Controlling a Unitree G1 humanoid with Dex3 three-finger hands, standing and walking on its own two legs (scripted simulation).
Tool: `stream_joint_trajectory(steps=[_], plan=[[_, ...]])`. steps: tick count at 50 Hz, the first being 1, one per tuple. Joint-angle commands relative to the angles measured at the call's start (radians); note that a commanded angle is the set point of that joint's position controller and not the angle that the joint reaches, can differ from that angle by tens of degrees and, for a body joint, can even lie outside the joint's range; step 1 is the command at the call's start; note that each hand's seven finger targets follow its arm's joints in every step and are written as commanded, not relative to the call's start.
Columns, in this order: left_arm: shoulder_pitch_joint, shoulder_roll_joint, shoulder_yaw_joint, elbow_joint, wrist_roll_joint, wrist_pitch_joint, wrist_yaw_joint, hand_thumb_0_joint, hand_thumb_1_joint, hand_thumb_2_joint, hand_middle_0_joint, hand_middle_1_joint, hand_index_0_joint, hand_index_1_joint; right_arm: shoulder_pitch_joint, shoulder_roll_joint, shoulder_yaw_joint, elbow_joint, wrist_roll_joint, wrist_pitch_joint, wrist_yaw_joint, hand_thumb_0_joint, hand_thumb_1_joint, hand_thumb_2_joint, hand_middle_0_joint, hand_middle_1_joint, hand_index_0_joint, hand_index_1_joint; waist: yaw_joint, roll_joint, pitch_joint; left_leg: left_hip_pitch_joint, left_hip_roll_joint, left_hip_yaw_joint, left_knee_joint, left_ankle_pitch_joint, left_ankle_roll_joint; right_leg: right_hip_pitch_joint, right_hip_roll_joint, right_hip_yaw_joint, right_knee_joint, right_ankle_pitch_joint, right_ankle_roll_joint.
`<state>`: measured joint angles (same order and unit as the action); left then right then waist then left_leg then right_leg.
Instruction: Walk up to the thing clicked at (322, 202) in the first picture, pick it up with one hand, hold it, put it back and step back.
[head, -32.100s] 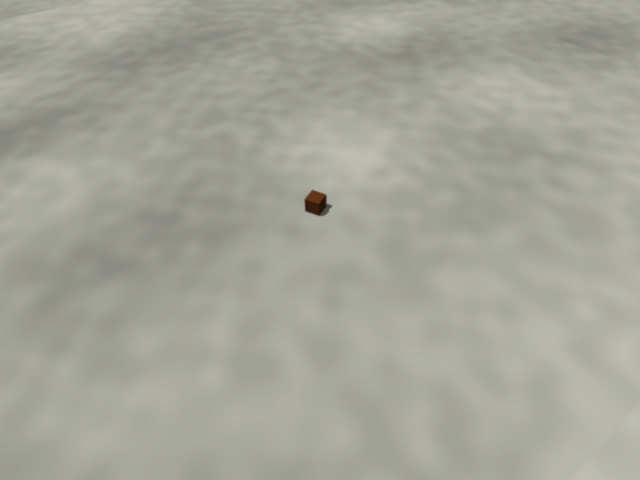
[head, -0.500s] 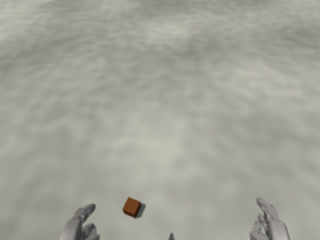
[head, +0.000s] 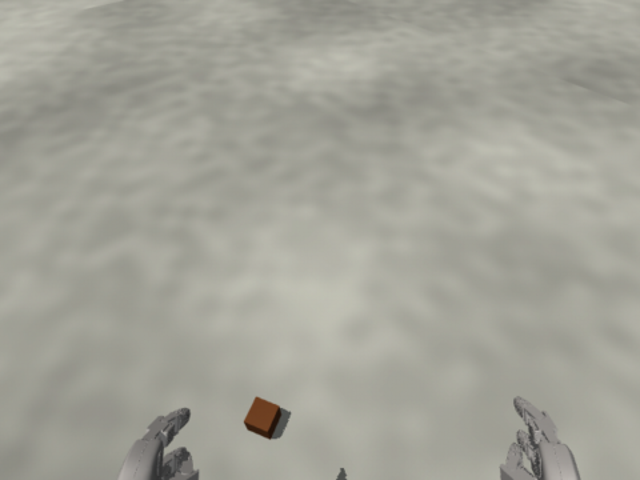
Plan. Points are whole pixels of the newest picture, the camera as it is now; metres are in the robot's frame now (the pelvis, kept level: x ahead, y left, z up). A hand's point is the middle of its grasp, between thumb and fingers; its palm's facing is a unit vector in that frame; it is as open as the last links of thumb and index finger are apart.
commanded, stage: home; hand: left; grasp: from above
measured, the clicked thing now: (263, 418) +0.43 +0.20 -0.68
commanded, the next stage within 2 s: stand in 0.44 s
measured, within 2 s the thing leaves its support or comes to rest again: neither
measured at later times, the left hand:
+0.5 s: hand out of the picture +0.15 +0.18 -0.05, palm faces +0.04 -0.98 -0.19, open 7.4 cm
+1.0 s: hand out of the picture +0.05 +0.25 -0.11, palm faces +0.04 -0.95 -0.31, open 7.4 cm
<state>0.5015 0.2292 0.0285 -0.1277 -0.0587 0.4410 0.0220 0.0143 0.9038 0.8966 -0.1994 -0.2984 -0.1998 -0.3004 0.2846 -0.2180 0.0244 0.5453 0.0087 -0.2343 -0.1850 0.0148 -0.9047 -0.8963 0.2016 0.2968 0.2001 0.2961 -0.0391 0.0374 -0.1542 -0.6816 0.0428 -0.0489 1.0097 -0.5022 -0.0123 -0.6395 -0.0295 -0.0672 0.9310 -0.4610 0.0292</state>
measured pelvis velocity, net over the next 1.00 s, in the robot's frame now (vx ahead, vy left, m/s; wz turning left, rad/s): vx -0.01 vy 0.01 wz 0.01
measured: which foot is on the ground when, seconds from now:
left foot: down 0.00-1.00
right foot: down 0.00-1.00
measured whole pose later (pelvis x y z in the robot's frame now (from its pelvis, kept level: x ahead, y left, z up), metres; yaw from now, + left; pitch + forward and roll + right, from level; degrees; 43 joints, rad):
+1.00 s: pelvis -0.01 +0.01 +0.05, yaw +0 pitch -3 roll -1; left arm 0.23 0.29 0.04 0.94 0.03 0.02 0.03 0.01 0.90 0.90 -0.20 -0.30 -0.20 -0.30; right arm 0.19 -0.29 -0.05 0.98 -0.04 -0.01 -0.02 0.01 -0.91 -0.90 0.20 0.30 0.20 0.30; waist 0.02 -0.01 0.06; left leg -0.25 -0.01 -0.01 0.60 -0.31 0.01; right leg -0.23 -0.07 -0.04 0.57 -0.29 0.05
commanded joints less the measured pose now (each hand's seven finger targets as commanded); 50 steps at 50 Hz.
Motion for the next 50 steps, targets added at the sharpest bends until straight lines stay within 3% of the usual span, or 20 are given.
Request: stream_joint_trajectory(steps=[1, 6, 11, 16, 17, 18, 23, 26, 27, 28, 29, 30, 31, 32, 34, 36, 37, 39, 46, 50], plan=[[-0.008, 0.096, 0.06, -0.18, 0.013, -0.044, 0.009, 0.0, 0.9, 0.9, -0.2, -0.299, -0.2, -0.299, -0.058, -0.129, -0.053, -0.156, -0.004, -0.053, -0.008, 0.0, -0.9, -0.9, 0.2, 0.3, 0.2, 0.299, 0.0, 0.021, -0.096, 0.099, -0.03, 0.002, -0.168, 0.294, 0.016, 0.067, 0.042, -0.014, -0.124, 0.234, -0.03], [-0.025, 0.094, 0.057, -0.176, 0.011, -0.041, 0.007, 0.0, 0.9, 0.9, -0.2, -0.299, -0.2, -0.299, -0.071, -0.128, -0.049, -0.161, -0.004, -0.055, -0.008, 0.0, -0.9, -0.9, 0.2, 0.299, 0.2, 0.299, 0.0, 0.025, -0.051, 0.07, -0.026, -0.01, -0.197, 0.159, 0.018, 0.036, 0.043, -0.017, -0.14, 0.126, -0.026], [-0.01, 0.098, 0.062, -0.176, 0.01, -0.036, 0.006, 0.0, 0.9, 0.899, -0.2, -0.299, -0.2, -0.299, -0.06, -0.128, -0.051, -0.162, -0.003, -0.059, -0.009, 0.0, -0.9, -0.9, 0.2, 0.3, 0.2, 0.3, -0.007, 0.026, -0.089, 0.083, -0.029, 0.001, -0.179, 0.205, 0.019, 0.045, 0.044, -0.013, -0.132, 0.161, -0.029], [-0.018, 0.098, 0.068, -0.183, 0.01, -0.041, 0.009, 0.0, 0.9, 0.899, -0.2, -0.298, -0.2, -0.298, -0.066, -0.123, -0.048, -0.17, -0.002, -0.063, -0.012, 0.0, -0.9, -0.9, 0.2, 0.3, 0.2, 0.3, -0.002, -0.003, -0.073, 0.056, -0.033, 0.008, -0.179, 0.144, 0.023, 0.038, 0.042, -0.012, -0.15, 0.109, -0.025], [-0.033, 0.097, 0.053, -0.213, 0.01, -0.042, 0.006, 0.0, 0.9, 0.899, -0.2, -0.298, -0.2, -0.298, -0.069, -0.122, -0.046, -0.172, -0.002, -0.066, -0.011, 0.0, -0.899, -0.9, 0.2, 0.3, 0.2, 0.3, -0.003, 0.022, -0.077, 0.063, -0.033, 0.006, -0.183, 0.142, 0.022, 0.033, 0.042, -0.012, -0.148, 0.11, -0.026], [-0.026, 0.104, 0.071, -0.197, 0.008, -0.042, 0.007, 0.0, 0.9, 0.899, -0.2, -0.298, -0.2, -0.298, -0.061, -0.126, -0.05, -0.163, -0.002, -0.066, -0.012, 0.0, -0.9, -0.9, 0.2, 0.3, 0.2, 0.3, -0.004, 0.019, -0.079, 0.068, -0.031, 0.005, -0.18, 0.152, 0.022, 0.038, 0.041, -0.01, -0.143, 0.119, -0.026], [-0.034, 0.099, 0.052, -0.21, 0.01, -0.04, 0.007, 0.0, 0.9, 0.899, -0.2, -0.298, -0.2, -0.298, -0.067, -0.124, -0.045, -0.169, 0.001, -0.068, -0.014, 0.0, -0.899, -0.9, 0.2, 0.3, 0.2, 0.3, -0.006, 0.021, -0.07, 0.063, -0.03, 0.001, -0.186, 0.141, 0.022, 0.028, 0.043, -0.011, -0.142, 0.111, -0.025], [-0.009, 0.099, 0.064, -0.188, 0.008, -0.039, 0.007, 0.0, 0.9, 0.899, -0.2, -0.298, -0.2, -0.298, -0.067, -0.125, -0.048, -0.161, 0.0, -0.069, -0.014, 0.0, -0.9, -0.9, 0.2, 0.3, 0.2, 0.3, 0.006, 0.017, -0.072, 0.06, -0.028, -0.006, -0.181, 0.172, 0.019, 0.039, 0.041, -0.013, -0.131, 0.134, -0.027], [-0.284, 0.184, 0.071, 0.163, 0.121, -0.256, 0.041, 0.0, 0.9, 0.899, -0.2, -0.298, -0.2, -0.298, -0.125, -0.25, -0.09, 0.085, -0.123, 0.046, 0.046, 0.0, -0.9, -0.9, 0.2, 0.3, 0.2, 0.3, 0.081, -0.05, 0.123, 0.102, 0.008, -0.037, -0.24, 0.415, 0.064, 0.23, -0.037, 0.063, -0.16, 0.184, -0.067], [-0.195, 0.202, 0.085, 0.332, 0.134, -0.323, 0.035, 0.0, 0.9, 0.9, -0.2, -0.3, -0.2, -0.301, -0.113, -0.255, -0.106, 0.094, -0.127, 0.09, 0.077, 0.0, -0.9, -0.9, 0.2, 0.3, 0.2, 0.3, 0.074, -0.088, 0.048, 0.161, 0.002, -0.01, -0.24, 0.416, 0.075, 0.255, -0.045, 0.107, -0.181, 0.183, -0.095], [-0.187, 0.205, 0.077, 0.375, 0.128, -0.357, 0.028, 0.0, 0.9, 0.9, -0.2, -0.3, -0.2, -0.301, -0.107, -0.26, -0.109, 0.065, -0.128, 0.116, 0.095, 0.0, -0.9, -0.9, 0.2, 0.3, 0.2, 0.3, 0.053, -0.09, 0.036, 0.183, -0.009, -0.019, -0.226, 0.402, 0.072, 0.237, -0.046, 0.139, -0.21, 0.226, -0.111], [-0.194, 0.225, 0.065, 0.424, 0.134, -0.38, 0.024, 0.0, 0.9, 0.9, -0.2, -0.3, -0.2, -0.301, -0.106, -0.258, -0.109, 0.084, -0.119, 0.127, 0.111, 0.0, -0.9, -0.9, 0.2, 0.3, 0.2, 0.3, 0.056, -0.071, 0.025, 0.203, -0.011, -0.028, -0.246, 0.36, 0.072, 0.285, -0.059, 0.144, -0.211, 0.224, -0.106], [-0.23, 0.213, 0.061, 0.456, 0.131, -0.394, 0.019, 0.0, 0.9, 0.9, -0.2, -0.3, -0.2, -0.301, -0.103, -0.232, -0.103, 0.115, -0.1, 0.13, 0.131, 0.0, -0.9, -0.9, 0.2, 0.3, 0.2, 0.3, 0.055, -0.043, 0.008, 0.245, -0.014, -0.017, -0.274, 0.35, 0.071, 0.293, -0.071, 0.146, -0.196, 0.245, -0.098], [-0.256, 0.204, 0.065, 0.494, 0.122, -0.395, 0.013, 0.0, 0.9, 0.9, -0.2, -0.3, -0.2, -0.301, -0.107, -0.225, -0.1, 0.13, -0.081, 0.134, 0.147, 0.0, -0.9, -0.9, 0.2, 0.3, 0.2, 0.3, 0.066, -0.043, 0.026, 0.263, -0.014, -0.021, -0.301, 0.313, 0.073, 0.273, -0.07, 0.13, -0.213, 0.201, -0.084], [-0.26, 0.212, 0.066, 0.582, 0.109, -0.406, 0.014, 0.0, 0.9, 0.9, -0.2, -0.3, -0.2, -0.301, -0.139, -0.226, -0.112, 0.151, -0.063, 0.142, 0.164, 0.0, -0.9, -0.9, 0.2, 0.3, 0.2, 0.3, 0.077, -0.06, 0.021, 0.296, -0.015, -0.021, -0.303, 0.336, 0.066, 0.292, -0.076, 0.122, -0.263, 0.229, -0.071], [-0.292, 0.215, 0.064, 0.668, 0.109, -0.428, 0.016, 0.0, 0.9, 0.9, -0.2, -0.3, -0.2, -0.301, -0.134, -0.216, -0.114, 0.194, -0.062, 0.155, 0.171, 0.0, -0.9, -0.9, 0.2, 0.3, 0.2, 0.3, 0.061, -0.078, 0.019, 0.354, -0.011, -0.017, -0.318, 0.365, 0.067, 0.301, -0.086, 0.127, -0.294, 0.28, -0.068], [-0.308, 0.218, 0.064, 0.702, 0.109, -0.436, 0.017, 0.0, 0.9, 0.9, -0.2, -0.3, -0.2, -0.301, -0.123, -0.218, -0.114, 0.214, -0.064, 0.165, 0.17, 0.0, -0.9, -0.9, 0.2, 0.3, 0.2, 0.3, 0.055, -0.069, 0.056, 0.345, -0.01, -0.022, -0.352, 0.33, 0.064, 0.299, -0.086, 0.125, -0.316, 0.242, -0.062], [-0.31, 0.212, 0.063, 0.768, 0.107, -0.446, 0.017, 0.0, 0.9, 0.9, -0.2, -0.3, -0.2, -0.301, -0.143, -0.224, -0.118, 0.243, -0.066, 0.175, 0.17, 0.0, -0.9, -0.9, 0.2, 0.3, 0.2, 0.3, 0.064, -0.029, 0.079, 0.359, 0.0, -0.04, -0.394, 0.314, 0.07, 0.321, -0.076, 0.105, -0.343, 0.239, -0.052], [-0.308, 0.218, 0.054, 0.957, 0.095, -0.458, 0.021, 0.0, 0.9, 0.9, -0.2, -0.3, -0.2, -0.301, -0.13, -0.242, -0.116, 0.343, -0.055, 0.193, 0.156, 0.0, -0.9, -0.9, 0.2, 0.3, 0.2, 0.3, 0.058, 0.001, 0.105, 0.463, 0.033, -0.063, -0.527, 0.439, 0.057, 0.434, -0.077, 0.085, -0.431, 0.35, -0.045], [-0.31, 0.22, 0.046, 1.035, 0.092, -0.455, 0.019, 0.0, 0.9, 0.9, -0.2, -0.3, -0.2, -0.301, -0.143, -0.258, -0.112, 0.391, -0.047, 0.203, 0.154, 0.0, -0.9, -0.9, 0.2, 0.3, 0.2, 0.3, 0.065, 0.012, 0.161, 0.455, 0.046, -0.081, -0.619, 0.371, 0.052, 0.485, -0.074, 0.076, -0.497, 0.297, -0.034]])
